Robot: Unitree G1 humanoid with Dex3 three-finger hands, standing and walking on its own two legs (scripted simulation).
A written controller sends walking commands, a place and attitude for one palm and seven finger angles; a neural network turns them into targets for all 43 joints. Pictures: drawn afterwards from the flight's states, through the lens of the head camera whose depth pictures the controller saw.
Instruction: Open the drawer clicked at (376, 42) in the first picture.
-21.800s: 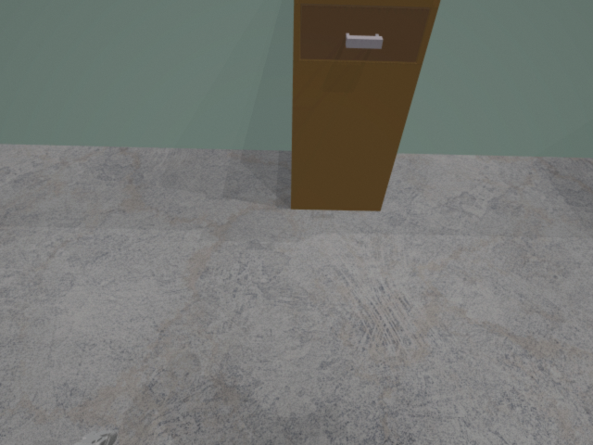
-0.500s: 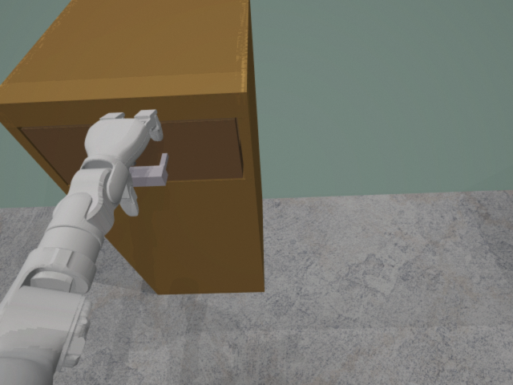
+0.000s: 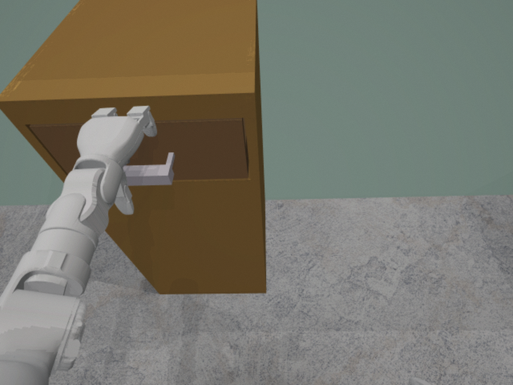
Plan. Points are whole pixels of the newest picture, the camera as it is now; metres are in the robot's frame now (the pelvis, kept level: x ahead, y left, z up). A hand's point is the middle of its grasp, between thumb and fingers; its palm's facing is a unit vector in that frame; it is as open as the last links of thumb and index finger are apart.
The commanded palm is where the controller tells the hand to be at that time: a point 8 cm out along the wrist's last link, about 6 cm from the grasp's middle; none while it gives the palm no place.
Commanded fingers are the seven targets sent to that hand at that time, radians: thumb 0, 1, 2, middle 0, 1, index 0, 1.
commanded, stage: move the hooked fingers above the handle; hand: left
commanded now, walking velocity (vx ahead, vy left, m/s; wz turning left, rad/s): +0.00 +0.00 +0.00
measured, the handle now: (145, 166) +0.49 +0.23 +0.04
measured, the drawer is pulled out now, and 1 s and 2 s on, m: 0.00 0.00 0.00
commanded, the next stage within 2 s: lower the fingers behind the handle in 1.16 s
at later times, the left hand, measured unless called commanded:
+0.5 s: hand (121, 164) +0.43 +0.23 +0.11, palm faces +0.01 -0.01 -1.00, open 13.8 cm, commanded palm +0.40 +0.23 +0.16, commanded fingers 0.00 -0.50 0.30 -0.30 -1.20 -0.30 -1.20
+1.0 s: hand (129, 163) +0.44 +0.22 +0.10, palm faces -0.03 -0.02 -1.00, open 13.8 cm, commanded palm +0.41 +0.23 +0.16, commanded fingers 0.00 -0.50 0.30 -0.30 -1.20 -0.30 -1.20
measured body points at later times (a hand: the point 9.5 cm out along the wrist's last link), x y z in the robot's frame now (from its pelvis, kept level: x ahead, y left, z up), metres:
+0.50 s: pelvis +0.01 +0.01 +0.00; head +0.04 -0.02 +0.45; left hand +0.43 +0.23 +0.16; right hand +0.13 -0.24 -0.14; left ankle -0.02 +0.11 -0.73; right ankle -0.01 -0.11 -0.73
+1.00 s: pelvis +0.00 +0.00 +0.00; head +0.05 -0.03 +0.45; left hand +0.43 +0.22 +0.16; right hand +0.10 -0.26 -0.14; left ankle -0.02 +0.11 -0.73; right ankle -0.01 -0.11 -0.73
